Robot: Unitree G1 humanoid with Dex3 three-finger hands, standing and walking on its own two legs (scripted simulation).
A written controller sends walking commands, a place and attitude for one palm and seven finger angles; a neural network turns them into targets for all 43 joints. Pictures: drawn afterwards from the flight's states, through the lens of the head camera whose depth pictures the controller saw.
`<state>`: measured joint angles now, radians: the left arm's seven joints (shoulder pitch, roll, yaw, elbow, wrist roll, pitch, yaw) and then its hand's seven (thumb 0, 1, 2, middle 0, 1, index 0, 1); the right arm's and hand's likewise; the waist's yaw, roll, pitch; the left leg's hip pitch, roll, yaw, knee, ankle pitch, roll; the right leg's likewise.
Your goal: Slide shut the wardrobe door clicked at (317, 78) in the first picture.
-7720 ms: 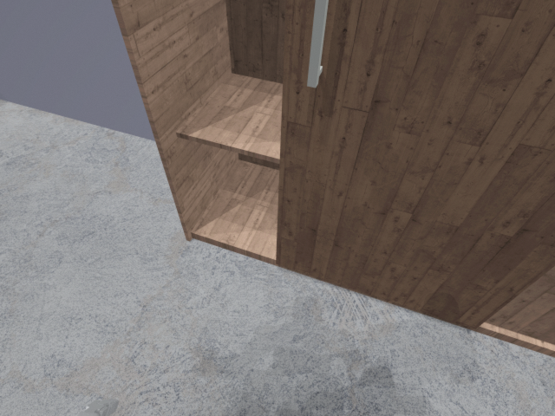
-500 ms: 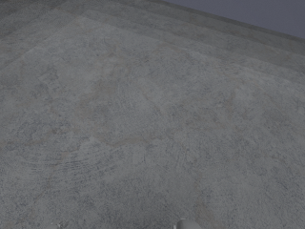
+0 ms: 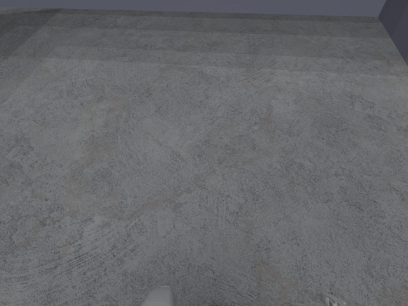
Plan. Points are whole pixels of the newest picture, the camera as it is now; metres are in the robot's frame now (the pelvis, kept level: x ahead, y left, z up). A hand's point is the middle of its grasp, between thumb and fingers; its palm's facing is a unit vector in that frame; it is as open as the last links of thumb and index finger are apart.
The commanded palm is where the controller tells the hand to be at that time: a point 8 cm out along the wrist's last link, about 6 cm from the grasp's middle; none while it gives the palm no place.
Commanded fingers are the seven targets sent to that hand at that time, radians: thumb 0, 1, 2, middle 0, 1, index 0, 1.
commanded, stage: turn to face it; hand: right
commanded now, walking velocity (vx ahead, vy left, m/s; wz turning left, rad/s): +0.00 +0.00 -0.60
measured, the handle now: out of the picture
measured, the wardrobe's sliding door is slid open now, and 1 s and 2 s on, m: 0.40 0.40 0.40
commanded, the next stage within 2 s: none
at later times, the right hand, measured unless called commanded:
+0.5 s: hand out of the picture +0.03 -0.16 -0.15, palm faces +0.31 +0.91 -0.27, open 7.4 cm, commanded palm none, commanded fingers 0.00 -0.90 -0.90 0.20 0.30 0.20 0.30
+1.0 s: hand out of the picture -0.06 -0.25 -0.17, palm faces +0.60 +0.76 -0.23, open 7.4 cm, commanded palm none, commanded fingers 0.00 -0.90 -0.90 0.20 0.30 0.20 0.30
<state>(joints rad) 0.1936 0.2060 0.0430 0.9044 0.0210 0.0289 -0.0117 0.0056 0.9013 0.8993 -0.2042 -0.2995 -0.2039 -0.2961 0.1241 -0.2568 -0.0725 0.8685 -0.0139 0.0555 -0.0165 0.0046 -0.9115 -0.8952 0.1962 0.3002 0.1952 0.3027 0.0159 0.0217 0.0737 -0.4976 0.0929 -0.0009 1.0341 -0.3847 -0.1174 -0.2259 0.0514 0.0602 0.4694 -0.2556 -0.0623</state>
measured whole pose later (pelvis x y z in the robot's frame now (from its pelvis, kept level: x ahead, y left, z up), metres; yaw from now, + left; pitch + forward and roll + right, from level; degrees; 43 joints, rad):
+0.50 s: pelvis +0.00 +0.05 +0.00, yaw -19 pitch +0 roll -2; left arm 0.23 0.28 0.09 0.96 0.02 0.10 -0.03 0.01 0.91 0.90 -0.20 -0.30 -0.20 -0.30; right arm 0.20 -0.18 -0.03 0.88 -0.02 0.01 -0.02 0.00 -0.91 -0.89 0.20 0.30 0.20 0.30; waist 0.04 -0.03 0.08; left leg -0.18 0.12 0.21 0.50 -0.30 0.00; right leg -0.47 -0.05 0.00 1.07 -0.39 0.09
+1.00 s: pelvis -0.01 -0.02 +0.00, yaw -36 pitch +1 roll +2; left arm 0.19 0.20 0.03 0.89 0.02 0.02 -0.01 0.00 0.90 0.90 -0.20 -0.30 -0.20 -0.30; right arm 0.15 -0.27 -0.07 0.90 -0.01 0.06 -0.02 0.01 -0.91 -0.90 0.20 0.30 0.19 0.30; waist 0.00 0.03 0.07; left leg -0.52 0.10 0.00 1.13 -0.35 -0.12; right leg -0.22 0.06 0.07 0.45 -0.24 -0.07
